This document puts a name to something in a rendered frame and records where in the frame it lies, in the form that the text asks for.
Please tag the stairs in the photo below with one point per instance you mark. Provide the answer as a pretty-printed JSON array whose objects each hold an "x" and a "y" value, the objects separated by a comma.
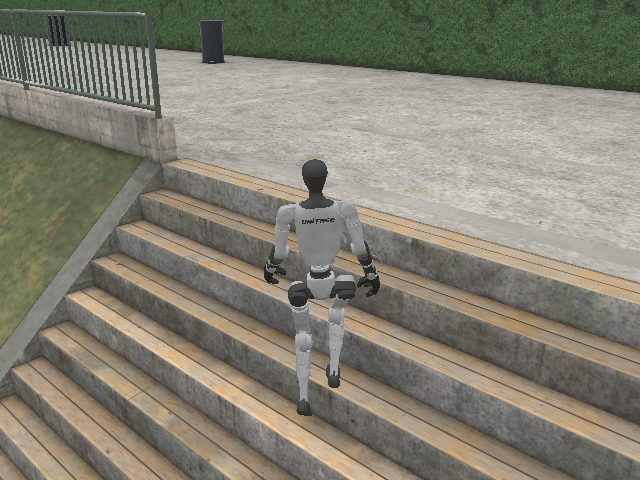
[{"x": 179, "y": 363}]

